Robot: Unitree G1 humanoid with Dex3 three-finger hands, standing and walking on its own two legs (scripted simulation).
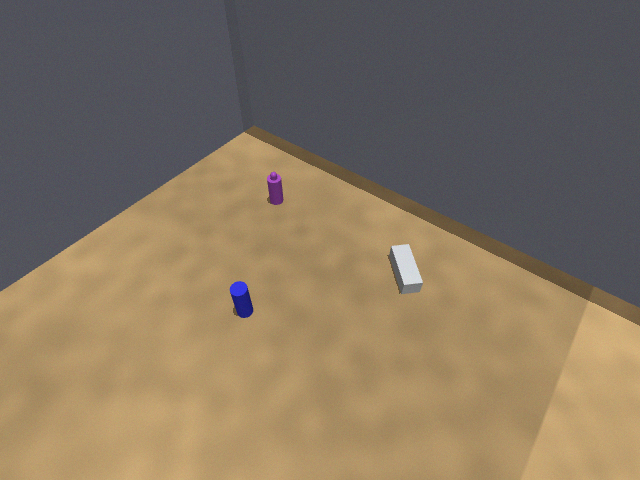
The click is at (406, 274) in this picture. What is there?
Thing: lying carton
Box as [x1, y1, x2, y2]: [389, 244, 422, 293]
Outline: 391,246 389,256 401,293 419,291 422,281 408,244
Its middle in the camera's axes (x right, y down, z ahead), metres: +0.34 +0.10 +1.51
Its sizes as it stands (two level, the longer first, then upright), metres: 0.187 0.072 0.063
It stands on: the floor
